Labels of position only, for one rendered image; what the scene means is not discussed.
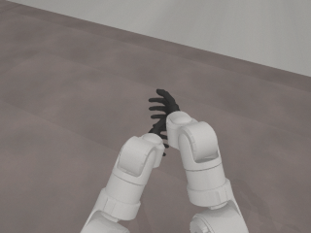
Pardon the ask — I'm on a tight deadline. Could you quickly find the left robot forearm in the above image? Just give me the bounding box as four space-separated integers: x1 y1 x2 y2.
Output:
80 133 165 233

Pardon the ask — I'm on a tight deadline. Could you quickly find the right robot forearm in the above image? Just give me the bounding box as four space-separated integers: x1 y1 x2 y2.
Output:
166 111 249 232

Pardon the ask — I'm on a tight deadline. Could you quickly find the left robot hand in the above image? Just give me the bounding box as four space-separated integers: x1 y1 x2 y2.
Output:
149 118 169 156

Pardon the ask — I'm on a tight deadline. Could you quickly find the robot left upper arm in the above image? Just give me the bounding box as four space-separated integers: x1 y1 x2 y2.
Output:
83 214 130 233

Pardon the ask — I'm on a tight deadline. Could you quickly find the robot right upper arm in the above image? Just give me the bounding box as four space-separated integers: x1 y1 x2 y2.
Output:
190 204 249 233

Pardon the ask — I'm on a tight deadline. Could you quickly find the right robot hand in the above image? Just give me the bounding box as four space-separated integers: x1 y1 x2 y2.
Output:
149 88 180 128

